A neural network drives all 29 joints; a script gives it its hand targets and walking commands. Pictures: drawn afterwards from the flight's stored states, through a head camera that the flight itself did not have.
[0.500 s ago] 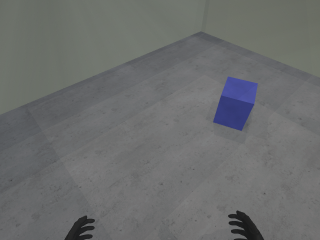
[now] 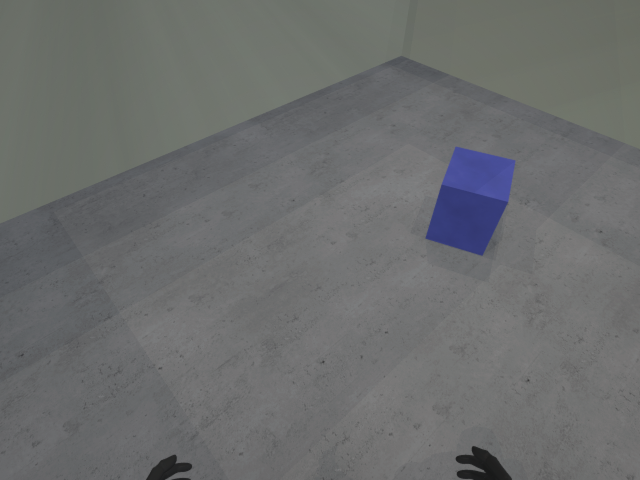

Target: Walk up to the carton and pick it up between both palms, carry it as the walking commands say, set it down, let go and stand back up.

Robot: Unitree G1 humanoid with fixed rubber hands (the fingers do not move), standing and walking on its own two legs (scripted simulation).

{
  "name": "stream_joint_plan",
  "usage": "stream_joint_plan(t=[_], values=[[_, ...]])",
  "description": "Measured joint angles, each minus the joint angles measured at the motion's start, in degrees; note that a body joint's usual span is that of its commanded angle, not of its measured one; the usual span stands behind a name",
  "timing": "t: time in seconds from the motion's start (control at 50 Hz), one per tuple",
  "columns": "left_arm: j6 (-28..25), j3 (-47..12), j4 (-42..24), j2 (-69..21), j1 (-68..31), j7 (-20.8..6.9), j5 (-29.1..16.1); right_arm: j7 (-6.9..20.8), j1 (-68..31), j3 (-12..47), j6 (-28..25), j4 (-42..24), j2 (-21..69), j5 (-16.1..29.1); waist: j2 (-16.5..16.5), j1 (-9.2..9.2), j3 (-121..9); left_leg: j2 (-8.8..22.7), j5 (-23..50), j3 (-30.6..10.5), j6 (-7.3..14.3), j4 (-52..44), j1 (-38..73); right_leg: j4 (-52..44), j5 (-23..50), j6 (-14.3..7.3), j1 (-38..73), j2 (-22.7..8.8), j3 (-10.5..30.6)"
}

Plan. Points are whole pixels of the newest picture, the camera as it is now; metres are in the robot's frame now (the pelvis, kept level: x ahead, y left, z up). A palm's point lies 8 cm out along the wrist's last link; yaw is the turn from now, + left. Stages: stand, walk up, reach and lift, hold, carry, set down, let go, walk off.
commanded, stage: stand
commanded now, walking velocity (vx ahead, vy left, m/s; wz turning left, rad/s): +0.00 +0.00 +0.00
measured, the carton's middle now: (468, 200) +1.29 -0.67 -0.61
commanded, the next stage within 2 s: walk up in 0.54 s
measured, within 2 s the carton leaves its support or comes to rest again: neither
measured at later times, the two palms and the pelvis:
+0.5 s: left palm out of the picture +0.12 +0.23 -0.10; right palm out of the picture +0.12 -0.23 -0.10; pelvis +0.00 +0.00 +0.00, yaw +0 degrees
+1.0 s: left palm (193, 449) +0.21 +0.17 -0.07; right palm out of the picture -0.01 -0.36 -0.10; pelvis +0.04 -0.07 +0.01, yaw -10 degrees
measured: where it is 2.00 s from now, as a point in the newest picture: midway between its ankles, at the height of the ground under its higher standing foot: (403, 405)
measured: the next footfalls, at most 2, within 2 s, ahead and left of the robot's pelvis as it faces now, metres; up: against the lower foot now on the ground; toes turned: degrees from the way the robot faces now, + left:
right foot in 1.04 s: +0.08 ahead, -0.24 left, +0.00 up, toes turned -19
left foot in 1.50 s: +0.47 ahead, -0.10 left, +0.00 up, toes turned -14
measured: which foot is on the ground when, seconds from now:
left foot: down 0.00-1.00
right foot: down 0.00-0.72, up 0.74-1.00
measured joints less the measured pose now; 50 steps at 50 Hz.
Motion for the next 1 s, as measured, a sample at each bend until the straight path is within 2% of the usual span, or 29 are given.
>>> stream_joint_plan(t=[0.72, 0.76, 0.78, 0.82, 0.86, 0.9, 0.96, 1.0], values=[[-0.10, 1.11, 2.60, -0.43, 0.98, 0.35, -0.07, -0.33, 0.66, -1.15, -0.14, 2.79, 0.45, 0.11, 0.00, 0.02, 0.18, -0.04, 1.12, -0.06, 0.05, -2.19, 1.30, -2.19, 1.13, 0.04, 1.29, -0.01, 0.15], [1.71, 1.69, 3.08, 0.67, 0.41, -1.33, 0.37, -2.28, 0.90, -1.58, -0.37, 4.23, 0.38, 0.13, 0.04, 1.36, 0.36, 1.64, 1.08, 1.23, -0.28, -2.53, 1.60, 8.15, -3.64, 0.59, -3.00, 0.93, -0.79], [2.23, 2.16, 3.85, 1.33, 0.38, -2.02, 0.50, -2.50, 1.55, -1.82, -0.59, 5.14, -0.03, -0.15, 0.08, 1.38, -0.25, 2.70, 0.78, 2.17, -0.32, -3.12, 1.80, 14.11, -5.36, 0.81, -5.94, 1.17, -1.02], [2.86, 3.33, 4.82, 2.61, -0.48, -3.77, 1.12, -2.95, 3.55, -2.81, -0.86, 6.98, -1.24, -0.25, 0.03, 0.95, -1.11, 4.74, 1.04, 4.08, -1.13, -5.58, 2.98, 24.29, -2.16, 1.54, -11.63, 0.68, -0.89], [2.55, 4.47, 5.66, 3.83, -1.80, -5.25, 1.38, -3.11, 5.70, -3.92, -1.41, 9.14, -2.90, -0.30, 0.09, 0.40, -1.39, 6.39, 3.30, 5.44, -2.64, -9.03, 5.22, 30.07, 2.44, 2.07, -15.37, -0.71, -0.58], [2.21, 5.15, 6.79, 4.66, -2.68, -6.03, 1.09, -2.86, 7.52, -4.77, -2.31, 11.22, -4.73, -0.53, 0.40, -0.09, -1.71, 7.75, 4.21, 6.55, -3.98, -12.34, 8.08, 28.59, 4.63, 2.11, -16.05, -2.70, -0.92], [1.70, 5.30, 7.98, 4.77, -3.15, -6.01, 0.26, -1.43, 9.03, -5.59, -3.34, 13.34, -7.26, -0.76, 1.69, -0.77, -2.02, 9.77, 4.11, 8.30, -5.09, -15.64, 12.05, 15.52, 2.48, 1.89, -11.49, -5.31, -2.95], [0.97, 5.17, 8.85, 4.98, -2.98, -5.58, 0.01, -0.65, 9.00, -5.81, -3.33, 14.28, -8.16, -0.86, 2.23, -1.20, -2.23, 11.06, 1.73, 9.29, -5.13, -14.05, 12.91, 7.92, 0.31, 1.59, -7.34, -5.98, -4.79]])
